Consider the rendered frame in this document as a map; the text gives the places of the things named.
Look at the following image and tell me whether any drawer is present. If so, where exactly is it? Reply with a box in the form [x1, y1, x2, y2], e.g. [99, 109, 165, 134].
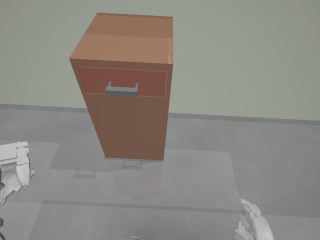
[78, 66, 167, 97]

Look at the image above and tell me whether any left robot hand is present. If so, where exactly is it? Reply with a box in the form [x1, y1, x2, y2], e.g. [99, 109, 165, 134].
[0, 141, 35, 206]

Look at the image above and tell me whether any cabinet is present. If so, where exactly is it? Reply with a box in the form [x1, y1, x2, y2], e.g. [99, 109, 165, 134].
[69, 12, 173, 161]

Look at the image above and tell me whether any right robot hand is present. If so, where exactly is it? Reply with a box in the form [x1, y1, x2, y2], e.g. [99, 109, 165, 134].
[235, 198, 274, 240]

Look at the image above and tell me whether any handle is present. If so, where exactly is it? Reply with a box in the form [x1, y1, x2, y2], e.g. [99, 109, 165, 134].
[105, 81, 139, 97]

